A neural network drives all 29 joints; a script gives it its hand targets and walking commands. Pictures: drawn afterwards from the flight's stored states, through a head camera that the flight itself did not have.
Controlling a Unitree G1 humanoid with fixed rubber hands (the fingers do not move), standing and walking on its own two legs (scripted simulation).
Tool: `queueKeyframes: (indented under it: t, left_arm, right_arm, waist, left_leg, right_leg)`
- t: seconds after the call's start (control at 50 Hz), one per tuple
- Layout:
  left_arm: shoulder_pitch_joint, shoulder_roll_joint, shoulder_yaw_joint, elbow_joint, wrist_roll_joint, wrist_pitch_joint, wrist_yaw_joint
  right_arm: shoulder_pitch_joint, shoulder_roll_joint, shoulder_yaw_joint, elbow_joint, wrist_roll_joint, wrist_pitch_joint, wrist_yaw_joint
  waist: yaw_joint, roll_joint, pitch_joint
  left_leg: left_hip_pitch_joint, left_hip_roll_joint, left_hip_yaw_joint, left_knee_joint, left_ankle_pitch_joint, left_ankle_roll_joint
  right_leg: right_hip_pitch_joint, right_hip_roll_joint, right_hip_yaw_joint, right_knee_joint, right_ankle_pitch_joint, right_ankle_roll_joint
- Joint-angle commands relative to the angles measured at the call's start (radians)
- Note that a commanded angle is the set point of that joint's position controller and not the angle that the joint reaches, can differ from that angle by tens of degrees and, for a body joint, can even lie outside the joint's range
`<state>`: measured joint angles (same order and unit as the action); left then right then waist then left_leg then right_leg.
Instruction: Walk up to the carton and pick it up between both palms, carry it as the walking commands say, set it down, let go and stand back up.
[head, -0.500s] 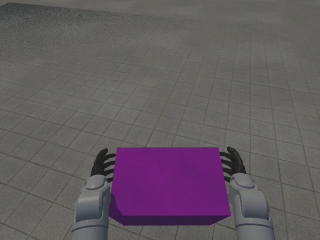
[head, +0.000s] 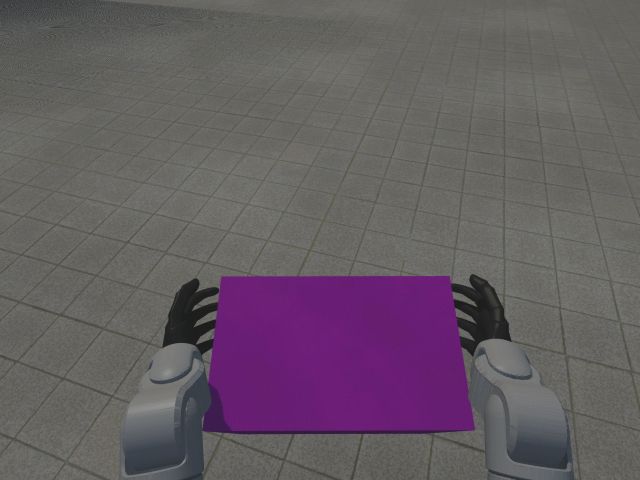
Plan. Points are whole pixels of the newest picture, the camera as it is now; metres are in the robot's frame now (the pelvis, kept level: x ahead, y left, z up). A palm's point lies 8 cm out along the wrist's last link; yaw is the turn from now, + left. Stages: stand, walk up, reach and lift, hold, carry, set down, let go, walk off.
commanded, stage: carry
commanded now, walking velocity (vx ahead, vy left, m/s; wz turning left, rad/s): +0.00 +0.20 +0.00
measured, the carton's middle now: (333, 364) +0.28 +0.00 -0.01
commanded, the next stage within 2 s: none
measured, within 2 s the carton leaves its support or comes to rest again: neither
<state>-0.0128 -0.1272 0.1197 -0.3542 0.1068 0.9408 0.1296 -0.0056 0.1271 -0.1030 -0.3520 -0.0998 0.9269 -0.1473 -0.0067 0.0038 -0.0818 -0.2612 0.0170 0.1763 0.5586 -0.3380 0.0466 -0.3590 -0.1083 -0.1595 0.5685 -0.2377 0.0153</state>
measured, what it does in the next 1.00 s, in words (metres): stands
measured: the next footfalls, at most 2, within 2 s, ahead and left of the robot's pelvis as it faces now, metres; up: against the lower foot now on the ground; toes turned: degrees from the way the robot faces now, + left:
none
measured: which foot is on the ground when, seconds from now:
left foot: down 0.00-1.00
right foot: down 0.00-1.00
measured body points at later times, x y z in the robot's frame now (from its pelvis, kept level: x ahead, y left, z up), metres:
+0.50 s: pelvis -0.04 +0.03 -0.01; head -0.04 +0.02 +0.44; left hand +0.21 +0.21 +0.08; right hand +0.23 -0.13 +0.08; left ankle -0.02 +0.08 -0.73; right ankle +0.03 -0.13 -0.73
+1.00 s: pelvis -0.04 +0.03 -0.01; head -0.04 +0.02 +0.44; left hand +0.21 +0.21 +0.08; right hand +0.23 -0.14 +0.08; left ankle -0.02 +0.08 -0.73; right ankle +0.03 -0.13 -0.73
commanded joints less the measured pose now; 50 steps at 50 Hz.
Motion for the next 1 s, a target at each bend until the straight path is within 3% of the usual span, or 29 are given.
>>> queueKeyframes:
  t: [0.0,0.06,0.14,0.2,0.34,0.48,0.64,0.78,0.92,0.98]
  left_arm:
    - [-0.334,-0.733,-0.691,-0.133,-0.318,0.12,-0.215]
    - [-0.35,-0.743,-0.699,-0.17,-0.336,0.181,-0.208]
    - [-0.381,-0.777,-0.71,-0.201,-0.359,0.232,-0.206]
    - [-0.398,-0.795,-0.715,-0.202,-0.371,0.254,-0.21]
    - [-0.435,-0.829,-0.715,-0.191,-0.384,0.275,-0.221]
    - [-0.439,-0.85,-0.713,-0.186,-0.384,0.282,-0.226]
    - [-0.445,-0.866,-0.712,-0.184,-0.384,0.28,-0.231]
    - [-0.435,-0.873,-0.715,-0.189,-0.385,0.277,-0.231]
    - [-0.435,-0.874,-0.717,-0.191,-0.388,0.275,-0.233]
    - [-0.433,-0.874,-0.719,-0.194,-0.388,0.274,-0.232]
  right_arm:
    - [-0.342,0.754,0.722,-0.123,0.319,0.123,0.223]
    - [-0.356,0.764,0.716,-0.162,0.326,0.184,0.215]
    - [-0.374,0.783,0.703,-0.195,0.326,0.235,0.208]
    - [-0.381,0.795,0.694,-0.198,0.323,0.258,0.207]
    - [-0.412,0.825,0.691,-0.199,0.326,0.281,0.214]
    - [-0.426,0.849,0.697,-0.192,0.339,0.288,0.221]
    - [-0.436,0.864,0.708,-0.195,0.346,0.284,0.227]
    - [-0.432,0.869,0.711,-0.194,0.352,0.281,0.228]
    - [-0.428,0.869,0.715,-0.198,0.349,0.278,0.227]
    - [-0.427,0.87,0.715,-0.199,0.351,0.278,0.227]
  waist:
    - [0.009,-0.049,-0.193]
    - [0.011,-0.043,-0.171]
    - [0.021,0.034,-0.157]
    - [0.026,0.048,-0.145]
    - [0.025,-0.027,-0.139]
    - [0.027,0.02,-0.154]
    - [0.022,-0.037,-0.166]
    - [0.023,0.006,-0.18]
    - [0.02,-0.039,-0.18]
    - [0.02,-0.025,-0.183]
  left_leg:
    - [0.004,0.091,-0.093,-0.023,0.275,-0.01]
    - [-0.024,0.101,-0.125,-0.045,0.244,-0.01]
    - [-0.033,0.155,-0.188,-0.112,0.296,0.015]
    - [-0.051,0.165,-0.195,-0.126,0.269,0.034]
    - [-0.113,0.118,-0.173,-0.112,0.097,0.029]
    - [-0.09,0.147,-0.205,-0.156,0.129,0.05]
    - [-0.112,0.111,-0.174,-0.11,0.092,0.039]
    - [-0.078,0.137,-0.196,-0.127,0.166,0.051]
    - [-0.095,0.113,-0.174,-0.093,0.134,0.044]
    - [-0.083,0.12,-0.184,-0.102,0.15,0.044]
  right_leg:
    - [0.108,-0.158,0.152,-0.052,0.324,-0.038]
    - [0.054,-0.154,0.15,-0.038,0.204,-0.032]
    - [0.001,-0.09,0.055,0.058,0.097,-0.007]
    - [-0.014,-0.075,0.024,0.082,0.045,0.004]
    - [0.001,-0.129,0.084,0.021,0.009,-0.005]
    - [-0.017,-0.101,0.033,0.067,0.011,0.003]
    - [0.006,-0.148,0.096,0.006,0.016,-0.015]
    - [-0.01,-0.122,0.054,0.048,0.04,-0.008]
    - [0.005,-0.153,0.096,0.007,0.048,-0.017]
    - [-0.004,-0.147,0.088,0.013,0.039,-0.015]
